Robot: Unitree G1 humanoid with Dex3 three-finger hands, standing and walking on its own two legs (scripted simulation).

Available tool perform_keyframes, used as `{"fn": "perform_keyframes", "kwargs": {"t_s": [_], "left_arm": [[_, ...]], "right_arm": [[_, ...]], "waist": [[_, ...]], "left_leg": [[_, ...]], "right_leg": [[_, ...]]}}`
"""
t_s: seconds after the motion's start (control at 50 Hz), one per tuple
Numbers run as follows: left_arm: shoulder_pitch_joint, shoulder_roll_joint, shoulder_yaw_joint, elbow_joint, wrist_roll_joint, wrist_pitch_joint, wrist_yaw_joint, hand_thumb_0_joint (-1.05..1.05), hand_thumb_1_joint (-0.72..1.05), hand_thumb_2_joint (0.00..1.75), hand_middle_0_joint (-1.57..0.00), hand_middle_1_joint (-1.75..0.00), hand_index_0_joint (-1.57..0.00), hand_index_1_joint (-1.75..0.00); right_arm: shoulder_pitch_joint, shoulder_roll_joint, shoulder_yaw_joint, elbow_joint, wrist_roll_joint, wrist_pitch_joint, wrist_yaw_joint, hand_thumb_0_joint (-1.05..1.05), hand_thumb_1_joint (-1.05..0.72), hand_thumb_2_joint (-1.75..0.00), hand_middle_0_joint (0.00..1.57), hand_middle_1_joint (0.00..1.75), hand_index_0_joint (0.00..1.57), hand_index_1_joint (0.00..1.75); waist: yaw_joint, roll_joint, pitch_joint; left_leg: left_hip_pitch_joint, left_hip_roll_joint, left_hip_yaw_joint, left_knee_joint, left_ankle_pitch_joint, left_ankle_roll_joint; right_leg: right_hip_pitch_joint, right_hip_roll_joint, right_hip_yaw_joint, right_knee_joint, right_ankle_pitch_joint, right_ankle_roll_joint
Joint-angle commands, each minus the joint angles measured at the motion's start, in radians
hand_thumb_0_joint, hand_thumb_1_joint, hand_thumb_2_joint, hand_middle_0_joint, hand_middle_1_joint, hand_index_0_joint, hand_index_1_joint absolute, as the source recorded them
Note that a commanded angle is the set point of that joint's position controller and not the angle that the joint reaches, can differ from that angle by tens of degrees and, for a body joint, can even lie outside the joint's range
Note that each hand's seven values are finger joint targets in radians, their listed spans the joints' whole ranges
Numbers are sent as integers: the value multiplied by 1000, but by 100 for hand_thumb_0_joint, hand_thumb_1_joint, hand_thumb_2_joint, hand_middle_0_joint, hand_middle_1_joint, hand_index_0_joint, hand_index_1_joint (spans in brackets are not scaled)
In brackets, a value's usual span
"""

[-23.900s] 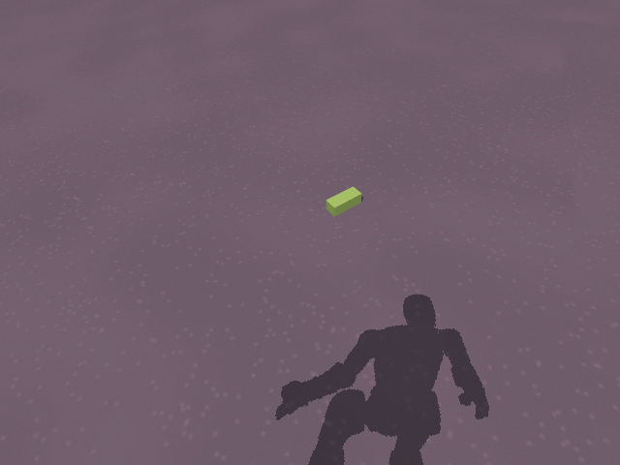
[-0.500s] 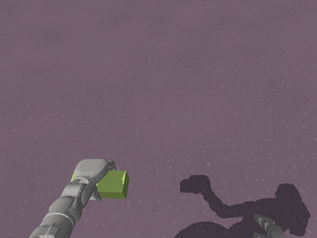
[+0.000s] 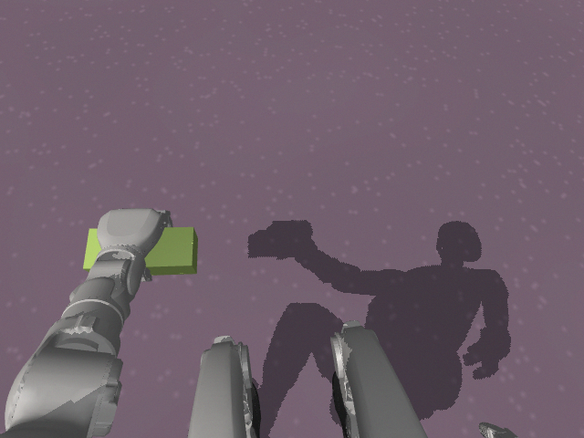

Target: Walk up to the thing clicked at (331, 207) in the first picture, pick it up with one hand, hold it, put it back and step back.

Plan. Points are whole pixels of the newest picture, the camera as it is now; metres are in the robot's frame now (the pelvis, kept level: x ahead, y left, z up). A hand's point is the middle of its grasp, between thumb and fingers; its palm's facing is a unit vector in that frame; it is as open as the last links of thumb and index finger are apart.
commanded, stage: crouch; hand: left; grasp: from above
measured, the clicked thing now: (145, 252) +0.43 +0.23 -0.14
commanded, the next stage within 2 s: lower in 1.20 s
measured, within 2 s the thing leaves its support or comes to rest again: neither
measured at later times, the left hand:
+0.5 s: hand (167, 269) +0.45 +0.24 -0.30, palm faces -0.45 +0.03 -0.89, open 9.5 cm
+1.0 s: hand (176, 270) +0.46 +0.24 -0.37, palm faces -0.47 +0.03 -0.88, open 9.5 cm
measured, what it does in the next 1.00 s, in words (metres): lowers itself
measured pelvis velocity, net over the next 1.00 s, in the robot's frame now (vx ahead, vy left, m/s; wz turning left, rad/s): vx -0.02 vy -0.01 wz -0.08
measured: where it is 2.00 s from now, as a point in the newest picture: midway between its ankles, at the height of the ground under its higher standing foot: (301, 435)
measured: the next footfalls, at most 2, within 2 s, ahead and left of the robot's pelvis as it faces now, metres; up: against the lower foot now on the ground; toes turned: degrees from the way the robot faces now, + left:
none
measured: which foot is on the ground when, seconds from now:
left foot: down 0.00-1.00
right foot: down 0.00-1.00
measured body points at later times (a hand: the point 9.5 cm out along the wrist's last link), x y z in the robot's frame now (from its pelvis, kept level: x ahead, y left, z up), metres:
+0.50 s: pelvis -0.01 -0.01 -0.14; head +0.22 +0.03 +0.24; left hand +0.46 +0.23 -0.25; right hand +0.06 -0.29 -0.26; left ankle +0.07 +0.11 -0.53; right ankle +0.07 -0.15 -0.53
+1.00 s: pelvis -0.02 -0.01 -0.21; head +0.23 +0.03 +0.17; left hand +0.48 +0.23 -0.32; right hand +0.00 -0.29 -0.32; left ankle +0.07 +0.11 -0.53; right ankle +0.07 -0.15 -0.53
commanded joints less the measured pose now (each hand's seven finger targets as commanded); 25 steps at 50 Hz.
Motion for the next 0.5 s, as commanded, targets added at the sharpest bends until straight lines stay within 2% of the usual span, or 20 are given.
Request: {"fn": "perform_keyframes", "kwargs": {"t_s": [0.0,0.02,0.04,0.08,0.1,0.14,0.16,0.18,0.24,0.26,0.34,0.38,0.4,0.48], "left_arm": [[-376,256,70,-130,-14,-7,18,0,68,69,-101,-64,-104,-61],[-355,274,82,-100,-10,-13,15,0,71,70,-104,-64,-107,-61],[-347,267,79,-76,-8,-19,12,0,72,70,-104,-64,-107,-61],[-417,310,103,-129,-3,-41,17,0,73,71,-104,-65,-107,-62],[-425,334,113,-132,3,-51,22,0,74,71,-106,-65,-109,-62],[-426,333,117,-103,19,-64,29,0,76,73,-108,-65,-111,-63],[-434,324,116,-109,21,-71,33,0,76,74,-108,-66,-111,-64],[-456,356,132,-116,26,-76,41,0,74,74,-107,-65,-109,-63],[-470,343,131,-102,34,-79,53,0,72,73,-105,-67,-108,-64],[-488,365,141,-125,36,-82,58,0,71,73,-105,-65,-107,-63],[-511,376,149,-95,50,-82,65,0,74,76,-107,-66,-109,-64],[-466,360,144,-35,50,-77,62,0,72,74,-106,-66,-108,-64],[-509,401,163,-75,49,-79,65,0,73,74,-105,-67,-108,-64],[-510,396,157,-20,56,-80,62,0,73,71,-105,-65,-108,-62]], "right_arm": [[85,-189,-55,-82,-15,-41,-6,0,-90,-90,20,30,20,30],[89,-188,-51,-81,-18,-46,-1,0,-90,-90,20,30,20,30],[95,-189,-47,-74,-20,-51,4,0,-90,-90,20,30,20,30],[100,-196,-45,-69,-27,-62,15,0,-90,-90,20,30,20,30],[102,-197,-44,-67,-30,-67,19,0,-90,-90,20,30,20,30],[114,-204,-35,-54,-37,-72,31,0,-90,-90,20,30,20,30],[121,-201,-34,-51,-42,-76,38,0,-91,-90,20,30,20,30],[121,-208,-35,-44,-44,-78,42,0,-91,-90,20,30,20,30],[132,-210,-31,-40,-54,-84,61,0,-91,-90,20,30,20,30],[128,-209,-32,-37,-56,-85,65,0,-91,-90,20,30,20,30],[141,-212,-29,-28,-65,-85,84,0,-91,-91,20,30,20,30],[140,-213,-26,-28,-68,-86,94,0,-92,-91,20,30,20,30],[140,-218,-29,-26,-70,-86,96,0,-91,-91,20,30,20,30],[132,-219,-22,-25,-77,-84,107,0,-92,-91,20,30,20,30]], "waist": [[-20,58,-532],[-26,36,-535],[-34,28,-531],[-31,85,-615],[-34,97,-626],[-48,109,-606],[-51,125,-623],[-43,140,-648],[-60,179,-664],[-51,185,-694],[-68,193,-697],[-71,176,-647],[-70,182,-667],[-81,192,-623]], "left_leg": [[282,-30,-31,-129,14,5],[252,-32,-29,-100,14,9],[229,-32,-32,-71,23,11],[240,-34,-32,-15,65,11],[235,-33,-32,5,69,10],[200,-32,-45,35,71,6],[203,-32,-40,54,76,6],[202,-30,-38,72,81,6],[192,-29,-30,126,119,4],[187,-30,-22,148,127,8],[163,-26,-22,210,170,9],[119,-26,-13,235,169,12],[118,-23,-15,245,163,12],[52,-23,-10,289,128,13]], "right_leg": [[89,29,-60,-97,53,-82],[79,28,-62,-77,50,-81],[44,27,-64,-53,56,-80],[-3,26,-65,2,83,-83],[-23,27,-69,20,84,-83],[-84,23,-79,64,82,-82],[-98,24,-82,78,86,-82],[-106,25,-84,94,91,-83],[-135,20,-88,136,123,-80],[-134,27,-89,150,131,-82],[-172,29,-98,205,163,-80],[-177,29,-98,215,170,-76],[-182,29,-99,226,167,-76],[-218,34,-103,266,148,-76]]}}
